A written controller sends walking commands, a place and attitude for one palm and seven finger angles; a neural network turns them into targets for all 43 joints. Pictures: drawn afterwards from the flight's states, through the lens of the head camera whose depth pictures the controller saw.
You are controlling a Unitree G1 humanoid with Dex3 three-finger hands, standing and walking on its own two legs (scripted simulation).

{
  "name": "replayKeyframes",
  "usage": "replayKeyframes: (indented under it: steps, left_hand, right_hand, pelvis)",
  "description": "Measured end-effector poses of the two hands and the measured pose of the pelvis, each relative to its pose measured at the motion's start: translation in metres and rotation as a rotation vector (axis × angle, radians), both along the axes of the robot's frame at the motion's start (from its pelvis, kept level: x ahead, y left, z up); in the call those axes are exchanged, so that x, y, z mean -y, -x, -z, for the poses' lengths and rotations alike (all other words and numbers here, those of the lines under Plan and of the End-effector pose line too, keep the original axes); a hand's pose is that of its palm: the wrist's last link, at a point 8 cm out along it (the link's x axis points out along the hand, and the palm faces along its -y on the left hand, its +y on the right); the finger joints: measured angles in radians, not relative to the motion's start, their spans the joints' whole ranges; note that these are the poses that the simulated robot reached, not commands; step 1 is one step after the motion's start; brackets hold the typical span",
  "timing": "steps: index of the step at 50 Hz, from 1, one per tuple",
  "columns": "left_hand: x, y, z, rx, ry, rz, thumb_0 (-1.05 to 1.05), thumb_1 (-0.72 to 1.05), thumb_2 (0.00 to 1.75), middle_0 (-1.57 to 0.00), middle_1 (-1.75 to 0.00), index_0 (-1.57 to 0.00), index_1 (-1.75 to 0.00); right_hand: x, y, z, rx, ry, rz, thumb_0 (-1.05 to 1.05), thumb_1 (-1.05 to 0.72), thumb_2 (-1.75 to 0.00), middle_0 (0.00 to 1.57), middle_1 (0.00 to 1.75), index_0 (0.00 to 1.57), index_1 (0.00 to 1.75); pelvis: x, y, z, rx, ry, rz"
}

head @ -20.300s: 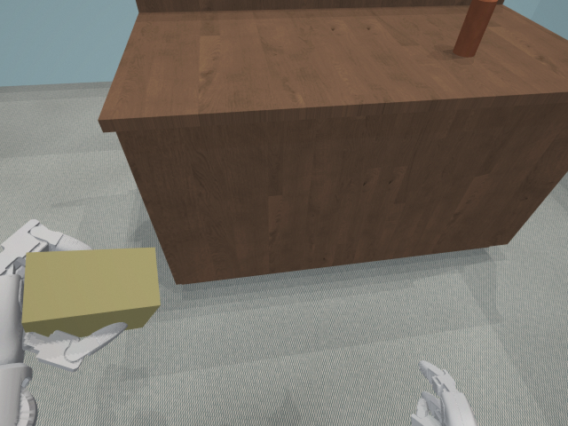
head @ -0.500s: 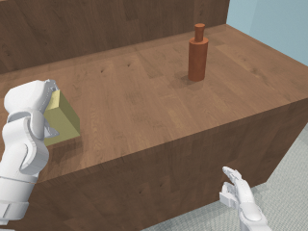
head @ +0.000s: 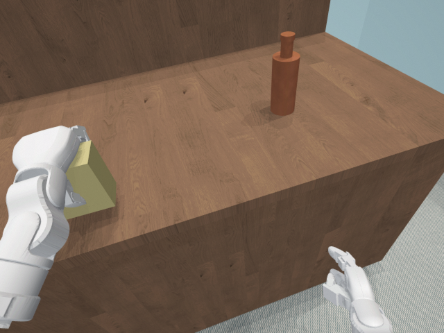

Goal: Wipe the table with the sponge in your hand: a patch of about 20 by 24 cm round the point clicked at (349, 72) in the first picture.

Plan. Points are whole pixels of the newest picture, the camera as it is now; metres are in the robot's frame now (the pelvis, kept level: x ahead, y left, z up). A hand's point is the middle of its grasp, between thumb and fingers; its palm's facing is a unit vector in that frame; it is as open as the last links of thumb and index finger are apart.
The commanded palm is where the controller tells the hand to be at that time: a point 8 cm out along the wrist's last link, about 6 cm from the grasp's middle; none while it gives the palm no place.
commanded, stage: lower the sponge onto the table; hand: left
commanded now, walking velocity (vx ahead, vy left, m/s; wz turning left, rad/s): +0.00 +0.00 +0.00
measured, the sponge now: (79, 188) +0.29 +0.32 +0.13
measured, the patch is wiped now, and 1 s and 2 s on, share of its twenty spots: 0.00 0.00 0.00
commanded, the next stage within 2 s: wipe forward along the first lane in 1.16 s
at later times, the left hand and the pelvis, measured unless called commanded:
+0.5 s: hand (72, 183) +0.28 +0.32 +0.15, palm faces +0.07 -0.05 -1.00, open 10.4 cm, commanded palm +0.24 +0.31 +0.23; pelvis +0.00 +0.00 +0.00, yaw +0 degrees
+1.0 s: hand (67, 194) +0.26 +0.33 +0.14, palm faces +0.07 -0.05 -1.00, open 10.4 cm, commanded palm +0.24 +0.32 +0.21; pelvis +0.00 +0.01 +0.00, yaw +0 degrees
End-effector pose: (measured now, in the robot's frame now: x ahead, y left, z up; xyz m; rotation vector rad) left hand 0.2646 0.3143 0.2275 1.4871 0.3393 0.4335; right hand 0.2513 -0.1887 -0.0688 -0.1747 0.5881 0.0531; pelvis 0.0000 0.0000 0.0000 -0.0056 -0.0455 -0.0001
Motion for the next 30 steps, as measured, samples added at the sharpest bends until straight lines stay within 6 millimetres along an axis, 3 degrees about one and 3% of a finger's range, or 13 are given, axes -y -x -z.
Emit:
replayKeyframes:
  steps: [6,12,22,30]
  left_hand:
    - [0.006,-0.003,0.003,0.022,0.000,0.056,-0.01,-0.53,1.02,-0.69,-1.31,-0.72,-1.30]
    - [-0.002,0.000,0.001,0.056,0.006,0.008,-0.01,-0.53,1.02,-0.69,-1.31,-0.72,-1.30]
    - [-0.001,0.010,0.020,-0.004,0.019,0.021,-0.01,-0.53,1.02,-0.69,-1.31,-0.72,-1.30]
    - [-0.002,0.005,0.020,0.022,0.010,0.021,-0.01,-0.53,1.02,-0.69,-1.31,-0.72,-1.30]
  right_hand:
    - [-0.003,0.002,-0.001,0.003,-0.003,-0.002,0.01,-0.91,-0.90,0.20,0.30,0.20,0.30]
    - [-0.002,0.001,0.000,-0.011,-0.005,-0.003,0.01,-0.90,-0.90,0.20,0.30,0.20,0.30]
    - [-0.005,-0.005,-0.003,0.001,0.007,-0.009,0.01,-0.91,-0.90,0.20,0.30,0.20,0.30]
    - [-0.010,-0.006,-0.004,0.003,0.003,-0.019,0.01,-0.91,-0.90,0.20,0.30,0.20,0.30]
  pelvis:
    - [-0.001,-0.002,0.000,0.003,0.000,0.010]
    - [-0.002,-0.003,-0.001,-0.001,0.001,0.014]
    - [-0.004,-0.004,0.000,0.001,0.003,0.005]
    - [-0.004,-0.004,-0.001,0.001,0.004,0.003]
